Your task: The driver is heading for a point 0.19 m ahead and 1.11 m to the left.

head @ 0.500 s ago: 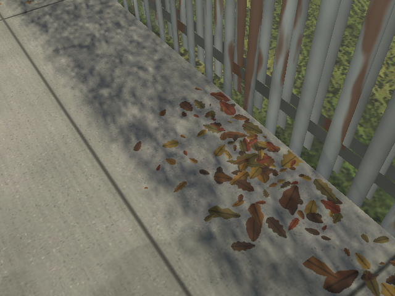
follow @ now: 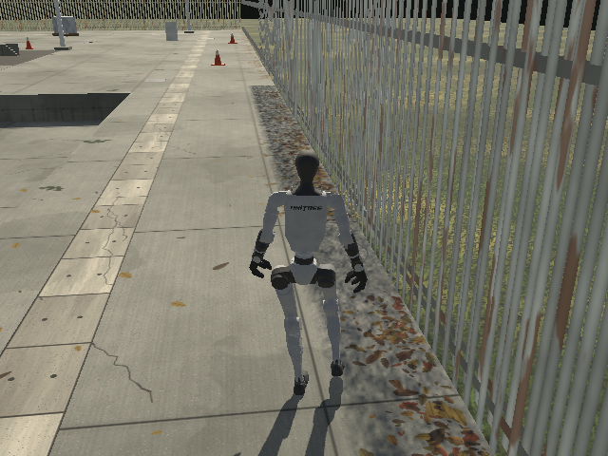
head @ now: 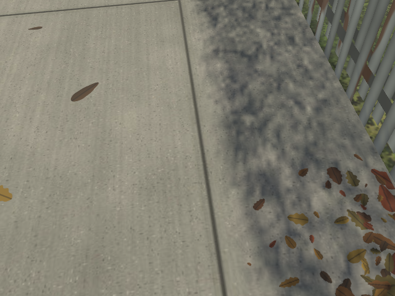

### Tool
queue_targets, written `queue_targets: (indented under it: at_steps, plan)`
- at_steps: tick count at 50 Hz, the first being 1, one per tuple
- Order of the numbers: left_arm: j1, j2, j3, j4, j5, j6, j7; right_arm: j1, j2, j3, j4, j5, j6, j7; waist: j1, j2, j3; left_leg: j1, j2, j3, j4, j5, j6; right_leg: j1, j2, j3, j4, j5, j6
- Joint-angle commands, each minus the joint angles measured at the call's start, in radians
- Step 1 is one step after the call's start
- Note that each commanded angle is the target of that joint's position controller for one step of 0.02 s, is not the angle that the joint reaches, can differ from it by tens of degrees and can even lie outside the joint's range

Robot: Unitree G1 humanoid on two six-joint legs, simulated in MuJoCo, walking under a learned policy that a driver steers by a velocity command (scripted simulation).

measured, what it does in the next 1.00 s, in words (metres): walks ahead, turning left: right foot, then left foot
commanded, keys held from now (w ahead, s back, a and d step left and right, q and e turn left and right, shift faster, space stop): w+q+shift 1.00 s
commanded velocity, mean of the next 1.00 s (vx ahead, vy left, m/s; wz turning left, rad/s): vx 0.99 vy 0.00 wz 1.00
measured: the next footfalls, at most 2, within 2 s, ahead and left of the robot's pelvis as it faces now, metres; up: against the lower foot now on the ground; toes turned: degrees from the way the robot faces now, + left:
right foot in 0.22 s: +0.44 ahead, -0.17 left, +0.00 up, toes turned +12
left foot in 0.66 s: +0.74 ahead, +0.20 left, +0.00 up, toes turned +39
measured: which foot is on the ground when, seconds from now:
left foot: down 0.00-0.22, up 0.24-0.64, down 0.66-1.00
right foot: up 0.00-0.20, down 0.22-0.64, up 0.66-1.00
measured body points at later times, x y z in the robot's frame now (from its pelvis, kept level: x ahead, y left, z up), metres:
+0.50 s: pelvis +0.47 +0.00 +0.00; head +0.49 +0.01 +0.45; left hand +0.30 +0.24 -0.13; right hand +0.81 -0.11 -0.04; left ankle +0.55 +0.14 -0.65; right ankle +0.40 -0.18 -0.73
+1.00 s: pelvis +0.88 +0.27 +0.00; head +0.91 +0.31 +0.45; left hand +0.89 +0.63 -0.04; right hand +1.09 +0.05 -0.11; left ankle +0.72 +0.17 -0.73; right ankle +1.15 +0.33 -0.69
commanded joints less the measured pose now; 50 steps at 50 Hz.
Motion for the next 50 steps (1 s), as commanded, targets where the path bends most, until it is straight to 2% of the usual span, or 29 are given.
queue_targets:
  at_steps: [1, 4, 7, 9, 10, 11, 12, 13, 14, 15, 17, 19, 22, 25, 28, 30, 31, 32, 33, 34, 35, 36, 37, 39, 42, 44, 46, 48, 50]
  plan:
    - [-0.077, 0.130, 0.030, -0.112, 0.003, 0.019, -0.010, -0.079, -0.131, -0.033, -0.087, 0.005, -0.057, 0.000, 0.029, -0.008, 0.116, -0.216, 0.234, -0.346, -0.321, 0.139, 0.167, -0.038, -0.002, -0.074, -0.217, 0.078, 0.030]
    - [-0.172, 0.096, 0.014, -0.139, -0.026, 0.010, -0.024, -0.049, -0.151, -0.047, -0.068, 0.010, -0.069, 0.012, -0.015, 0.017, 0.088, -0.285, 0.195, -0.311, -0.318, 0.353, 0.097, 0.185, 0.055, -0.090, -0.483, 0.437, 0.007]
    - [-0.193, 0.136, 0.026, -0.137, -0.037, 0.007, -0.015, 0.008, -0.181, -0.058, -0.038, 0.022, -0.067, 0.012, -0.048, 0.031, 0.027, -0.087, 0.234, -0.348, -0.234, 0.605, 0.050, 0.280, 0.111, -0.085, -0.625, 0.469, -0.032]
    - [-0.015, 0.214, 0.060, -0.091, -0.039, 0.002, 0.007, 0.005, -0.233, -0.069, -0.029, 0.013, -0.061, 0.007, 0.043, 0.022, -0.116, 0.016, 0.232, -0.344, 0.057, 0.877, -0.003, 0.490, 0.168, -0.081, -0.645, 0.304, -0.051]
    - [0.195, 0.253, 0.082, -0.046, -0.042, 0.000, 0.026, -0.053, -0.250, -0.071, -0.037, 0.004, -0.065, 0.012, 0.177, 0.018, -0.212, -0.078, 0.205, -0.322, 0.315, 0.851, -0.031, 0.730, 0.138, -0.078, -0.643, 0.247, -0.060]
    - [0.406, 0.326, 0.110, -0.009, -0.015, -0.004, 0.050, -0.089, -0.131, -0.040, -0.064, -0.003, -0.079, 0.012, 0.251, -0.091, -0.335, -0.241, 0.136, -0.250, 0.685, 0.453, -0.046, 0.959, -0.057, 0.116, -0.656, -0.076, -0.086]
    - [0.331, 0.391, 0.118, -0.020, 0.016, -0.008, 0.042, 0.017, -0.004, -0.002, -0.131, 0.050, -0.077, 0.008, 0.107, -0.460, -0.488, -0.482, 0.047, -0.145, 0.966, -0.195, -0.073, 1.092, -0.365, 0.710, -0.900, -0.284, -0.171]
    - [0.198, 0.316, 0.121, -0.043, 0.004, 0.000, 0.032, -0.031, -0.084, -0.001, -0.108, 0.018, -0.064, -0.004, 0.095, -0.320, -0.367, -0.593, 0.147, -0.106, 1.017, -0.090, -0.057, 0.958, -0.329, 0.773, -0.971, -0.448, -0.191]
    - [0.121, 0.221, 0.097, -0.046, -0.005, 0.003, 0.030, -0.103, -0.116, -0.009, -0.097, -0.003, -0.050, 0.004, 0.091, -0.185, -0.219, -0.612, 0.214, -0.083, 0.982, -0.012, -0.058, 0.819, -0.281, 0.583, -0.947, -0.394, -0.187]
    - [0.109, 0.171, 0.085, -0.023, -0.005, 0.005, 0.026, -0.144, -0.109, -0.009, -0.097, -0.013, -0.038, 0.019, 0.079, -0.074, -0.119, -0.598, 0.251, -0.062, 0.945, 0.013, -0.061, 0.693, -0.243, 0.438, -0.948, -0.219, -0.179]
    - [0.144, 0.139, 0.073, 0.043, -0.009, -0.008, 0.023, -0.184, -0.048, 0.003, -0.126, -0.023, -0.009, 0.051, 0.038, -0.082, -0.020, -0.578, 0.294, -0.059, 0.909, -0.002, -0.072, 0.548, -0.198, 0.224, -0.977, -0.024, -0.151]
    - [0.162, 0.108, 0.065, 0.091, -0.034, -0.029, 0.004, -0.232, 0.006, 0.020, -0.167, -0.020, 0.017, 0.067, 0.003, -0.077, 0.030, -0.624, 0.325, -0.047, 0.889, 0.012, -0.075, 0.505, -0.187, 0.077, -1.025, 0.119, -0.123]
    - [0.096, 0.112, 0.065, 0.107, -0.040, -0.056, -0.006, -0.321, 0.007, 0.031, -0.234, -0.018, 0.025, 0.082, -0.051, -0.102, 0.075, -0.602, 0.334, -0.008, 0.740, 0.166, -0.077, 0.428, -0.143, -0.157, -1.086, 0.377, -0.100]
    - [0.088, 0.152, 0.074, 0.131, -0.037, -0.062, -0.001, -0.393, -0.009, 0.036, -0.254, -0.011, 0.028, 0.102, -0.062, -0.057, 0.130, -0.510, 0.307, 0.110, 0.466, 0.273, -0.048, 0.430, -0.081, -0.331, -1.138, 0.550, -0.094]
    - [0.156, 0.222, 0.087, 0.146, -0.039, -0.043, 0.016, -0.382, -0.024, 0.028, -0.229, -0.009, 0.016, 0.102, -0.078, -0.066, 0.076, -0.343, 0.201, 0.226, 0.333, 0.255, 0.002, 0.574, -0.087, -0.388, -1.023, 1.165, -0.095]
    - [0.126, 0.297, 0.106, 0.127, -0.036, -0.010, 0.025, -0.156, -0.080, -0.001, -0.163, -0.001, 0.012, 0.081, -0.207, -0.108, -0.069, -0.109, 0.135, 0.229, 0.340, 0.149, 0.029, 0.619, -0.123, -0.377, -0.696, 1.478, -0.097]
    - [0.077, 0.314, 0.113, 0.103, -0.035, 0.007, 0.026, 0.055, -0.120, -0.027, -0.096, 0.001, 0.013, 0.065, -0.298, -0.110, -0.166, 0.122, 0.113, 0.190, 0.313, 0.098, 0.054, 0.540, -0.137, -0.344, -0.430, 1.472, -0.106]
    - [0.060, 0.286, 0.110, 0.094, -0.028, 0.017, 0.019, 0.178, -0.161, -0.058, -0.032, 0.006, 0.016, 0.039, -0.320, -0.030, -0.212, 0.378, 0.121, 0.090, 0.231, 0.052, 0.081, 0.334, -0.078, -0.323, -0.088, 1.006, -0.089]
    - [0.055, 0.136, 0.072, 0.063, -0.009, 0.018, -0.002, 0.069, -0.231, -0.078, -0.041, 0.028, 0.031, 0.014, -0.194, 0.227, -0.104, 0.389, 0.263, -0.196, 0.176, 0.071, 0.121, 0.036, 0.125, -0.314, 0.309, -0.024, -0.055]
    - [0.096, 0.150, 0.066, -0.073, -0.032, -0.006, -0.004, 0.025, -0.319, -0.085, -0.103, -0.008, 0.041, 0.016, -0.108, 0.245, -0.305, 0.641, 0.440, -0.743, -0.057, -0.031, 0.312, -0.267, 0.185, -0.088, 0.468, -0.112, -0.027]
    - [0.012, 0.188, 0.060, -0.082, -0.028, -0.038, -0.005, 0.066, -0.286, -0.092, -0.097, -0.013, 0.041, 0.003, -0.147, 0.074, -0.274, 0.587, 0.481, -0.854, -0.221, -0.165, 0.288, -0.319, 0.129, 0.006, 0.387, -0.029, -0.034]
    - [-0.015, 0.194, 0.055, -0.070, -0.032, -0.050, -0.002, 0.045, -0.234, -0.082, -0.067, -0.011, 0.027, -0.006, -0.108, -0.022, -0.118, 0.423, 0.459, -0.789, -0.252, -0.131, 0.252, -0.302, 0.088, 0.012, 0.271, 0.021, -0.037]
    - [-0.045, 0.182, 0.049, -0.063, -0.020, -0.046, 0.002, 0.019, -0.205, -0.073, -0.051, -0.007, 0.006, -0.011, -0.064, -0.081, -0.043, 0.267, 0.414, -0.693, -0.246, -0.021, 0.227, -0.229, 0.057, 0.010, 0.183, 0.019, -0.027]
    - [-0.005, 0.177, 0.044, -0.040, 0.009, -0.005, 0.002, -0.037, -0.156, -0.049, -0.052, -0.002, -0.030, -0.017, 0.011, -0.097, 0.001, 0.054, 0.341, -0.532, -0.244, 0.142, 0.202, -0.091, 0.020, 0.013, 0.051, -0.012, 0.000]
    - [-0.158, 0.130, 0.028, -0.099, 0.000, 0.022, -0.013, -0.020, -0.142, -0.042, -0.038, 0.005, -0.062, -0.001, -0.006, -0.077, 0.071, -0.136, 0.265, -0.420, -0.310, 0.187, 0.177, -0.015, 0.002, -0.029, -0.214, 0.082, 0.027]
    - [-0.260, 0.085, 0.010, -0.140, -0.019, 0.017, -0.027, -0.019, -0.143, -0.049, -0.031, 0.004, -0.069, 0.008, -0.038, -0.044, 0.083, -0.202, 0.209, -0.358, -0.317, 0.261, 0.126, 0.090, 0.033, -0.052, -0.412, 0.334, 0.023]
    - [-0.280, 0.083, 0.011, -0.150, -0.039, 0.014, -0.026, 0.002, -0.151, -0.055, -0.019, 0.019, -0.073, 0.018, -0.060, -0.001, 0.044, -0.199, 0.210, -0.352, -0.306, 0.375, 0.086, 0.215, 0.075, -0.069, -0.536, 0.507, 0.004]
    - [-0.293, 0.110, 0.019, -0.158, -0.044, 0.011, -0.018, 0.030, -0.165, -0.061, -0.007, 0.023, -0.070, 0.018, -0.078, 0.022, 0.023, -0.114, 0.236, -0.379, -0.268, 0.465, 0.057, 0.272, 0.101, -0.065, -0.616, 0.518, -0.015]
    - [-0.207, 0.163, 0.040, -0.134, -0.042, 0.007, -0.002, 0.035, -0.191, -0.069, 0.000, 0.018, -0.063, 0.008, -0.042, 0.029, -0.038, -0.002, 0.235, -0.392, -0.107, 0.686, 0.011, 0.383, 0.144, -0.052, -0.679, 0.415, -0.029]
Keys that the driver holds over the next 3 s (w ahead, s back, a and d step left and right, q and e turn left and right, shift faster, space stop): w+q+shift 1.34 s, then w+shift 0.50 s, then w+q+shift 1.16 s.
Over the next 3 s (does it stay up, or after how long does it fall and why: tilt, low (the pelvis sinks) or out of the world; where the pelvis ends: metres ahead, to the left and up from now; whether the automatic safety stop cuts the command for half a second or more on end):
stays up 0.87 2.06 0.00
